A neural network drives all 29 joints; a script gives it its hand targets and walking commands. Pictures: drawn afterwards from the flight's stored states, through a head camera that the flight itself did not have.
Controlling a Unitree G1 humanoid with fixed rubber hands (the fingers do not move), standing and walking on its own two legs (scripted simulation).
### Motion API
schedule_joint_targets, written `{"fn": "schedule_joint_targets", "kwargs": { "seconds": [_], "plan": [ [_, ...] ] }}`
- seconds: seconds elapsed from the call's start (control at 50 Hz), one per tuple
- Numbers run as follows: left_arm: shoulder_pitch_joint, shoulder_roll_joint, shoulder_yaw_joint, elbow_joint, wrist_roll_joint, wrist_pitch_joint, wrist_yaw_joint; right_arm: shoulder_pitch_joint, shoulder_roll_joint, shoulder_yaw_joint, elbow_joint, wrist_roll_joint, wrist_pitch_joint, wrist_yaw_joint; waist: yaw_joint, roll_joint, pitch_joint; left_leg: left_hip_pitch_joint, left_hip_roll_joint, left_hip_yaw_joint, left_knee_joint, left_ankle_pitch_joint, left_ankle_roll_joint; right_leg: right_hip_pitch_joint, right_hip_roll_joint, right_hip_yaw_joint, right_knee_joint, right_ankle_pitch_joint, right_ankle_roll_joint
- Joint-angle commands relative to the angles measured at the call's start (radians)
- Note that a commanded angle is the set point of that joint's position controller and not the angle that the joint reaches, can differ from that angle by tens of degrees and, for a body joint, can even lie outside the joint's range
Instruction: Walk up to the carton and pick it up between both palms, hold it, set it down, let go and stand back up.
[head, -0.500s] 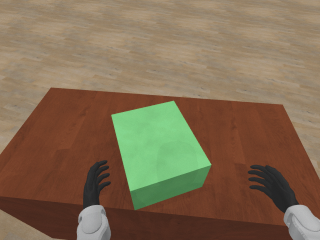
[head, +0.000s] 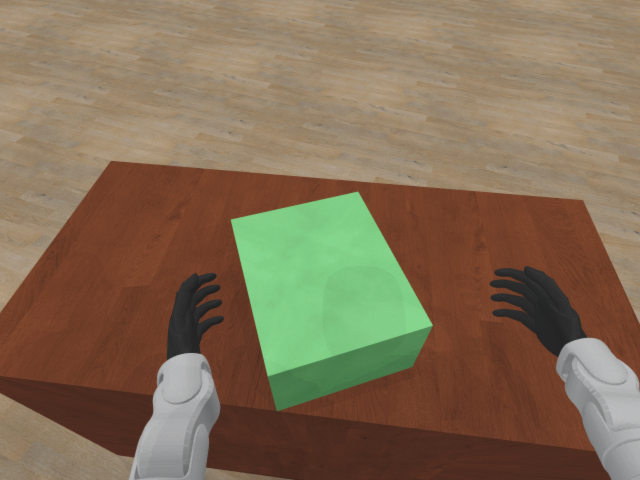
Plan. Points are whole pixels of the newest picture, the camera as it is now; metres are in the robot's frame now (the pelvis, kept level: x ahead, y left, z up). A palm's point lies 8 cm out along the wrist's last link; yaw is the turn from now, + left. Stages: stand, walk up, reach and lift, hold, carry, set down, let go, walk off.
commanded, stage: reach and lift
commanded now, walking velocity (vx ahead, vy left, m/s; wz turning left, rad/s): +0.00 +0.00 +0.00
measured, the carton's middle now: (320, 292) +0.41 +0.08 -0.07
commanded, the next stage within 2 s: none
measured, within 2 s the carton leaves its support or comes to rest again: neither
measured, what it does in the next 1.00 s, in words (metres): stands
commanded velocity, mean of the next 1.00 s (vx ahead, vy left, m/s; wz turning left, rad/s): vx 0.00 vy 0.00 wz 0.00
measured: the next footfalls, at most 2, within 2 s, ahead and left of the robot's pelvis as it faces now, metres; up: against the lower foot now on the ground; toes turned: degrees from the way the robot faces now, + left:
none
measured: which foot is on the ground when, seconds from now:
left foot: down 0.00-1.00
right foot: down 0.00-1.00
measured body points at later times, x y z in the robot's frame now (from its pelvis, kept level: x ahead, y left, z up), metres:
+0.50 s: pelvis -0.01 -0.01 +0.00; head +0.04 -0.01 +0.45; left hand +0.30 +0.23 +0.06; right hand +0.42 -0.18 +0.06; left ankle -0.02 +0.16 -0.75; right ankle +0.03 -0.09 -0.75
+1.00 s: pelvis +0.00 -0.01 +0.00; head +0.06 -0.02 +0.44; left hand +0.34 +0.26 +0.09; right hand +0.49 -0.14 +0.10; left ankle -0.02 +0.15 -0.75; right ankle +0.03 -0.09 -0.75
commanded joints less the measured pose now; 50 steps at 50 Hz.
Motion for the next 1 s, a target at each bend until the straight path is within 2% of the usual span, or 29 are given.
{"fn": "schedule_joint_targets", "kwargs": {
  "seconds": [0.0,0.02,0.04,0.08,0.12,0.16,0.2,0.24,0.3,0.34,0.38,0.4,0.42,0.44,0.52,0.56,0.58,0.62,0.68,0.72,0.74,0.78,0.8,0.82,0.86,0.88,0.92,0.96,0.98],
  "plan": [
    [-0.258,0.036,-0.01,-0.226,0.008,-0.026,0.003,-0.33,-0.203,-0.09,-0.163,0.017,-0.021,-0.009,0.007,-0.026,-0.366,0.035,-0.073,0.055,0.002,0.286,0.032,0.21,0.019,0.027,-0.014,0.124,-0.056],
    [-0.265,0.029,-0.006,-0.182,0.005,-0.006,0.001,-0.347,-0.198,-0.098,-0.169,0.01,0.0,-0.013,0.014,-0.031,-0.345,0.026,-0.067,0.055,0.002,0.266,0.037,0.211,0.022,0.029,-0.016,0.1,-0.062],
    [-0.304,0.024,-0.005,-0.202,0.005,0.009,0.001,-0.365,-0.195,-0.106,-0.109,0.015,0.015,-0.005,-0.012,-0.028,-0.335,0.01,-0.065,0.049,0.0,0.239,0.035,0.197,0.022,0.023,-0.022,0.064,-0.057],
    [-0.333,0.043,0.028,-0.162,-0.011,0.027,-0.005,-0.401,-0.205,-0.109,-0.107,0.011,0.037,-0.012,0.009,-0.07,-0.344,-0.03,-0.07,0.055,-0.02,0.197,0.049,0.216,0.019,0.027,-0.028,0.033,-0.047],
    [-0.353,0.072,0.05,-0.174,-0.017,0.037,0.0,-0.432,-0.17,-0.084,-0.188,0.003,0.046,-0.022,0.038,-0.057,-0.406,-0.084,-0.077,0.079,-0.01,0.259,0.047,0.313,0.014,0.041,0.003,0.162,-0.039],
    [-0.335,0.062,0.043,-0.169,-0.014,0.051,-0.014,-0.438,-0.204,-0.116,-0.198,-0.007,0.051,-0.036,0.01,-0.074,-0.414,-0.059,-0.082,0.07,0.003,0.303,0.038,0.33,0.023,0.025,0.012,0.229,-0.036],
    [-0.43,0.079,0.064,-0.158,-0.011,0.076,-0.019,-0.529,-0.197,-0.117,-0.142,-0.006,0.075,-0.04,0.025,-0.053,-0.416,-0.059,-0.076,0.068,-0.006,0.248,0.04,0.302,0.025,0.023,-0.002,0.129,-0.033],
    [-0.439,0.056,0.068,-0.104,-0.023,0.093,-0.022,-0.541,-0.16,-0.121,-0.112,-0.034,0.102,-0.045,0.011,-0.091,-0.388,-0.1,-0.075,0.074,-0.022,0.214,0.049,0.31,0.018,0.023,-0.005,0.111,-0.019],
    [-0.415,0.087,0.105,-0.12,-0.041,0.106,-0.035,-0.547,-0.189,-0.098,-0.15,-0.021,0.108,-0.061,0.022,-0.133,-0.434,-0.121,-0.086,0.075,-0.014,0.287,0.048,0.379,0.02,0.028,0.019,0.243,-0.006],
    [-0.527,0.116,0.115,-0.146,-0.029,0.109,-0.038,-0.633,-0.205,-0.114,-0.189,-0.03,0.115,-0.065,0.02,-0.105,-0.472,-0.126,-0.092,0.076,-0.008,0.27,0.044,0.368,0.018,0.029,0.019,0.21,-0.007],
    [-0.537,0.076,0.1,-0.06,-0.027,0.107,-0.043,-0.65,-0.146,-0.114,-0.142,-0.034,0.119,-0.07,0.017,-0.115,-0.446,-0.122,-0.086,0.075,-0.004,0.257,0.046,0.333,0.022,0.025,0.011,0.184,-0.002],
    [-0.575,0.107,0.098,-0.088,-0.02,0.121,-0.036,-0.674,-0.171,-0.125,-0.129,-0.037,0.134,-0.068,0.016,-0.065,-0.486,-0.101,-0.079,0.075,-0.003,0.276,0.037,0.323,0.027,0.013,0.02,0.185,-0.012],
    [-0.539,0.106,0.111,-0.1,-0.029,0.121,-0.034,-0.669,-0.166,-0.097,-0.133,-0.035,0.137,-0.064,0.043,-0.08,-0.514,-0.104,-0.08,0.076,0.004,0.312,0.038,0.344,0.024,0.02,0.02,0.211,-0.015],
    [-0.554,0.095,0.095,-0.129,-0.026,0.118,-0.036,-0.692,-0.166,-0.103,-0.14,-0.027,0.132,-0.065,0.025,-0.042,-0.513,-0.06,-0.077,0.078,0.001,0.34,0.025,0.326,0.033,0.002,0.017,0.219,-0.015],
    [-0.671,0.14,0.13,-0.068,-0.03,0.128,-0.025,-0.769,-0.177,-0.086,-0.071,-0.026,0.155,-0.064,0.065,-0.031,-0.522,-0.138,-0.084,0.081,0.003,0.281,0.029,0.324,0.023,0.016,0.021,0.153,-0.021],
    [-0.614,0.112,0.097,-0.083,-0.038,0.138,-0.034,-0.752,-0.191,-0.101,-0.057,-0.028,0.165,-0.059,0.038,-0.03,-0.518,-0.084,-0.076,0.082,0.004,0.32,0.016,0.313,0.034,-0.006,0.013,0.177,-0.018],
    [-0.599,0.114,0.124,-0.061,-0.056,0.145,-0.04,-0.763,-0.168,-0.068,-0.042,-0.009,0.167,-0.065,0.051,-0.076,-0.504,-0.14,-0.088,0.08,0.005,0.322,0.028,0.355,0.023,0.007,0.024,0.219,-0.012],
    [-0.674,0.115,0.12,0.0,-0.044,0.143,-0.041,-0.861,-0.161,-0.089,-0.048,-0.027,0.18,-0.056,0.066,-0.074,-0.502,-0.163,-0.078,0.081,-0.018,0.228,0.033,0.314,0.024,0.007,0.009,0.092,-0.007],
    [-0.725,0.127,0.111,-0.058,-0.05,0.157,-0.033,-0.873,-0.188,-0.109,-0.015,-0.036,0.18,-0.054,0.045,-0.017,-0.586,-0.11,-0.078,0.076,0.014,0.321,0.008,0.298,0.034,-0.017,0.026,0.18,-0.016],
    [-0.702,0.144,0.143,-0.038,-0.059,0.153,-0.044,-0.892,-0.186,-0.072,-0.005,-0.03,0.179,-0.055,0.069,-0.068,-0.583,-0.145,-0.089,0.079,0.024,0.378,0.013,0.356,0.026,0.0,0.042,0.288,-0.007],
    [-0.802,0.152,0.135,0.001,-0.059,0.155,-0.049,-0.946,-0.183,-0.086,0.029,-0.035,0.195,-0.06,0.042,-0.063,-0.557,-0.178,-0.088,0.071,0.017,0.339,0.015,0.346,0.031,-0.007,0.041,0.24,-0.007],
    [-0.821,0.151,0.126,0.046,-0.068,0.156,-0.053,-0.981,-0.163,-0.072,0.04,-0.034,0.198,-0.056,0.059,-0.062,-0.558,-0.181,-0.09,0.073,0.006,0.28,0.025,0.313,0.025,0.0,0.035,0.193,-0.006],
    [-0.837,0.156,0.128,0.11,-0.069,0.16,-0.053,-1.012,-0.168,-0.074,0.122,-0.049,0.219,-0.051,0.063,-0.067,-0.533,-0.206,-0.085,0.07,-0.006,0.22,0.027,0.294,0.017,0.002,0.025,0.106,-0.006],
    [-0.839,0.162,0.125,0.096,-0.071,0.15,-0.051,-0.999,-0.142,-0.087,0.098,-0.063,0.215,-0.054,0.05,-0.063,-0.583,-0.224,-0.089,0.073,0.004,0.198,0.026,0.299,0.013,0.003,0.042,0.117,-0.002],
    [-0.836,0.182,0.169,0.046,-0.056,0.13,-0.038,-1.024,-0.156,-0.07,0.073,-0.056,0.191,-0.054,0.089,-0.072,-0.659,-0.195,-0.092,0.085,0.016,0.308,0.014,0.326,0.032,-0.009,0.051,0.215,-0.004],
    [-0.804,0.163,0.151,0.034,-0.056,0.121,-0.041,-1.007,-0.158,-0.079,0.056,-0.056,0.172,-0.058,0.065,-0.052,-0.694,-0.156,-0.097,0.084,0.036,0.385,0.002,0.358,0.034,-0.016,0.061,0.313,0.001],
    [-0.759,0.137,0.183,0.119,-0.047,0.126,-0.062,-1.016,-0.175,-0.075,0.104,-0.072,0.172,-0.067,0.06,-0.092,-0.683,-0.187,-0.105,0.078,0.043,0.455,-0.007,0.402,0.037,-0.019,0.082,0.453,0.005],
    [-0.78,0.144,0.183,0.158,-0.026,0.114,-0.077,-1.056,-0.163,-0.073,0.148,-0.071,0.166,-0.069,0.063,-0.08,-0.65,-0.228,-0.103,0.079,0.025,0.381,0.002,0.37,0.025,-0.018,0.08,0.387,0.024],
    [-0.737,0.13,0.193,0.166,-0.029,0.084,-0.084,-0.996,-0.125,-0.027,0.173,-0.068,0.154,-0.066,0.078,-0.113,-0.65,-0.228,-0.102,0.075,0.035,0.413,0.009,0.4,0.023,-0.009,0.085,0.421,0.026]
  ]
}}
